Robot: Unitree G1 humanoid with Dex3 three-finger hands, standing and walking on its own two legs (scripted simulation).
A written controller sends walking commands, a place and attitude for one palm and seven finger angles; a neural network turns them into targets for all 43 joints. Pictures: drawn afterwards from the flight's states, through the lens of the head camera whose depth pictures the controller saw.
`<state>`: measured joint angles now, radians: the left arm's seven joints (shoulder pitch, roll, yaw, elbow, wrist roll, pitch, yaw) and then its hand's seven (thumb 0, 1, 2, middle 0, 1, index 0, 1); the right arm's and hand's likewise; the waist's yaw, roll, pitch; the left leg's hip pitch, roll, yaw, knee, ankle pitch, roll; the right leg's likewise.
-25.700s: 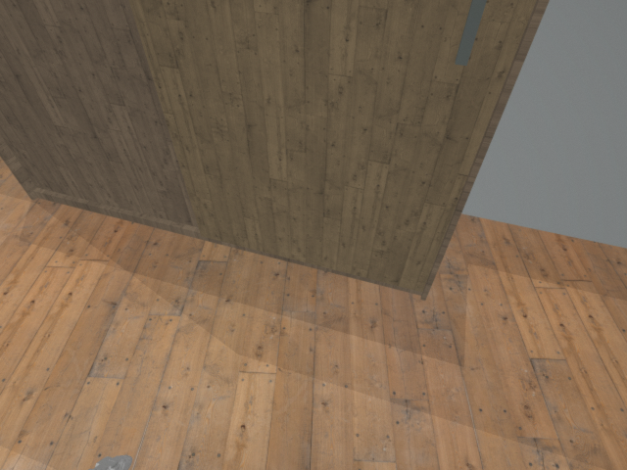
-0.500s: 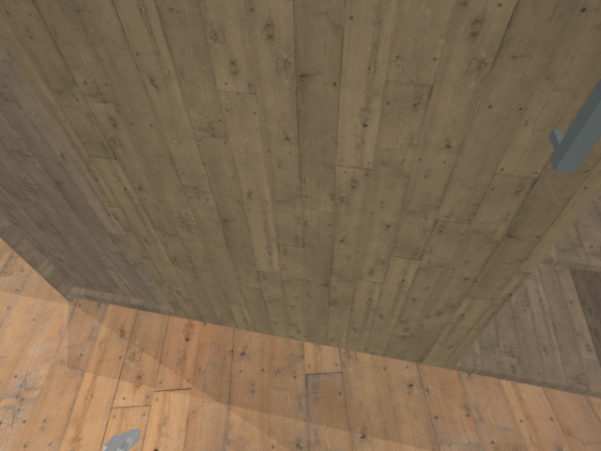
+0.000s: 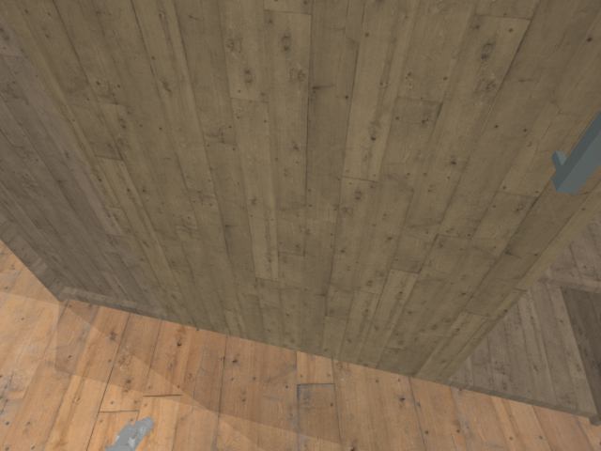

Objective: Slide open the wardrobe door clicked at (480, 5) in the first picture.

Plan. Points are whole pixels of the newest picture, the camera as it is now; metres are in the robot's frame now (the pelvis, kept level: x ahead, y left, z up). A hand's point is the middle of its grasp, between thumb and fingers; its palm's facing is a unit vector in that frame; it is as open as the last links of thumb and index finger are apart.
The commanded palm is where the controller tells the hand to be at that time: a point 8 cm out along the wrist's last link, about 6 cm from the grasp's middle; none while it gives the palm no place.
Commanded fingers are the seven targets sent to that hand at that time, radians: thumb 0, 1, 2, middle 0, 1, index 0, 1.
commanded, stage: slip the hand off the handle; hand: right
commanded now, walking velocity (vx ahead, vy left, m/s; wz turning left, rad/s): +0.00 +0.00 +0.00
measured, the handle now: out of the picture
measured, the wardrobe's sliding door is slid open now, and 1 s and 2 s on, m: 0.46 0.46 0.46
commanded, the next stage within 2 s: draw the hand back to the body in 0.32 s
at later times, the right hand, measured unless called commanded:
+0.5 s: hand out of the picture +0.29 -0.35 +0.25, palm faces +0.46 +0.88 -0.15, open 14.7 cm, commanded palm +0.24 -0.37 +0.25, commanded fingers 0.00 0.55 -0.20 0.25 1.15 0.25 1.15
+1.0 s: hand out of the picture +0.22 -0.31 +0.21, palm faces +0.31 +0.94 -0.17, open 14.5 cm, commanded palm +0.18 -0.34 +0.22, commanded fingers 0.00 0.22 -0.36 0.24 0.96 0.24 0.96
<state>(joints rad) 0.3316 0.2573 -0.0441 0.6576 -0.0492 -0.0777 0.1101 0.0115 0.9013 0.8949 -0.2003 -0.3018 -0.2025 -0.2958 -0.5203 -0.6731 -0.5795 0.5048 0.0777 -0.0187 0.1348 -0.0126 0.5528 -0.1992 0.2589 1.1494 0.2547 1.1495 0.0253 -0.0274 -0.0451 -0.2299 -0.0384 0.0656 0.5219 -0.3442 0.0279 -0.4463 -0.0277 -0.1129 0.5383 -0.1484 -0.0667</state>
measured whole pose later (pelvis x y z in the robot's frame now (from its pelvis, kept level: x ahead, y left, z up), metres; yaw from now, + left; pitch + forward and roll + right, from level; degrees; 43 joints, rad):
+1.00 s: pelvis -0.01 +0.00 +0.00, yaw -3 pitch -5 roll +2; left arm 0.18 0.27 -0.09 0.60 -0.08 -0.20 0.11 0.01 0.90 0.90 -0.20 -0.30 -0.20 -0.30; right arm -0.04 -0.51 -0.48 -0.05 0.27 0.27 0.27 -0.01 0.49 -0.23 0.25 1.11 0.25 1.11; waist -0.08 -0.06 -0.05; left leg -0.06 -0.03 0.11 0.47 -0.33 0.03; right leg -0.30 -0.01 -0.07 0.51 -0.14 -0.06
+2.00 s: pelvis +0.02 +0.02 +0.01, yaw +1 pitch -6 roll +0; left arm 0.17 0.22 -0.04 0.64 0.00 -0.09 0.07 0.01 0.90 0.90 -0.20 -0.30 -0.20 -0.30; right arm 0.45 -0.35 -0.32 -0.37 0.10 -0.05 -0.09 0.01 -0.88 -0.89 0.21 0.31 0.21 0.31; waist -0.08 -0.06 0.00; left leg 0.06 -0.05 0.05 0.32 -0.29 0.05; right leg -0.17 0.00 -0.07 0.38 -0.12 -0.04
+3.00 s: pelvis -0.11 -0.09 -0.01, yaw -2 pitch -4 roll +7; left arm 0.20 0.21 -0.02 0.61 0.00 -0.07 0.07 0.01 0.90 0.89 -0.20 -0.30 -0.20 -0.30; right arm 0.48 -0.42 -0.39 -0.54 0.04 -0.21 -0.15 0.01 -0.89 -0.90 0.21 0.30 0.21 0.30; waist -0.05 -0.04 0.02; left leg -0.26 -0.04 0.02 0.56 -0.33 0.00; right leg -0.49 0.05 -0.04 0.57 -0.22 -0.05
